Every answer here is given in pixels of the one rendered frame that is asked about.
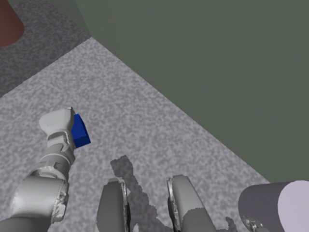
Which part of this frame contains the right robot foot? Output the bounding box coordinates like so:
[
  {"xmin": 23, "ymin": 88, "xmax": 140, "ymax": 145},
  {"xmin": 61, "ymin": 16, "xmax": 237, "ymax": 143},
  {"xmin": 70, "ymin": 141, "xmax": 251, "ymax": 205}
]
[{"xmin": 168, "ymin": 198, "xmax": 181, "ymax": 232}]

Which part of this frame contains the right robot hand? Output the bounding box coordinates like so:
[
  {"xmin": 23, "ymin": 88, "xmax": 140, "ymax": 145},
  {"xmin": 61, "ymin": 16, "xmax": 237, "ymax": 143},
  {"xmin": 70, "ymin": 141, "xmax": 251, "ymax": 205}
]
[{"xmin": 242, "ymin": 216, "xmax": 269, "ymax": 232}]

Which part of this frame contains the left robot hand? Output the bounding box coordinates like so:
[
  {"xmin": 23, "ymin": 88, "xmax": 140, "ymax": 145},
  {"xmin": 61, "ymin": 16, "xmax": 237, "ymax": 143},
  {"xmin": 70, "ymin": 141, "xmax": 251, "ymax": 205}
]
[{"xmin": 39, "ymin": 107, "xmax": 76, "ymax": 149}]

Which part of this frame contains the left robot arm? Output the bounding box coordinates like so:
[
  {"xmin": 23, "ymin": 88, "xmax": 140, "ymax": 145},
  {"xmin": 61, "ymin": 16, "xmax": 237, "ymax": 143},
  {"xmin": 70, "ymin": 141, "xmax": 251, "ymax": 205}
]
[{"xmin": 0, "ymin": 129, "xmax": 75, "ymax": 232}]

